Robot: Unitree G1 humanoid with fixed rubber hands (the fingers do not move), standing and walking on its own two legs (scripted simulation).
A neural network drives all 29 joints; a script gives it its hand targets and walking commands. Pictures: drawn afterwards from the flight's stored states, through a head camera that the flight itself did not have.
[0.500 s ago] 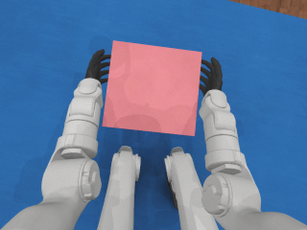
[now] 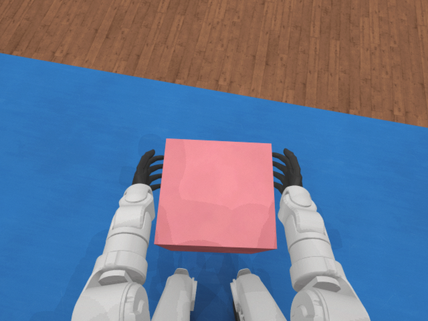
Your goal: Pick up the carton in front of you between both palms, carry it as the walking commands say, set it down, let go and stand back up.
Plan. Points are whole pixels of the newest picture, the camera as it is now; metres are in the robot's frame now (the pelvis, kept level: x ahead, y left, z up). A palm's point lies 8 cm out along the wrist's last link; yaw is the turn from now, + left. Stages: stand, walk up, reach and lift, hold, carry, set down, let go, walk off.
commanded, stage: reach and lift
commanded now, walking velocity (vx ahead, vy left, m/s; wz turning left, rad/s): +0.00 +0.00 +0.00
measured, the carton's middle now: (214, 204) +0.36 +0.00 -0.12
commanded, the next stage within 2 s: hold in 1.60 s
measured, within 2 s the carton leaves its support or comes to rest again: neither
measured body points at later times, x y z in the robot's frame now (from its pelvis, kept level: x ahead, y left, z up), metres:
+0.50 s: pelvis +0.04 -0.01 +0.11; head +0.03 -0.01 +0.56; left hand +0.34 +0.14 +0.10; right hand +0.35 -0.16 +0.11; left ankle +0.05 +0.12 -0.63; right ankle +0.04 -0.14 -0.63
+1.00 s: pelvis +0.02 -0.01 +0.11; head -0.01 +0.00 +0.56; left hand +0.33 +0.15 +0.13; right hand +0.34 -0.16 +0.14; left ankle +0.05 +0.12 -0.63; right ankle +0.04 -0.14 -0.63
